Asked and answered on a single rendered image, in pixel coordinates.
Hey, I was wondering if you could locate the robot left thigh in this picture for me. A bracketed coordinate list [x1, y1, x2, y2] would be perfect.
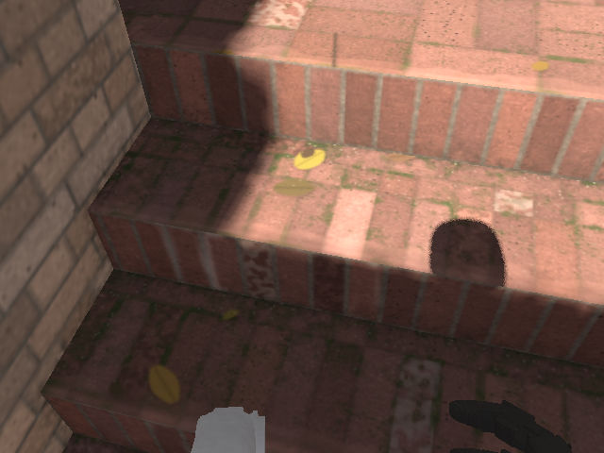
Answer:
[191, 407, 265, 453]

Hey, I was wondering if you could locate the right robot hand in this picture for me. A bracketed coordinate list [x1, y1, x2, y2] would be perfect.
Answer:
[449, 400, 572, 453]

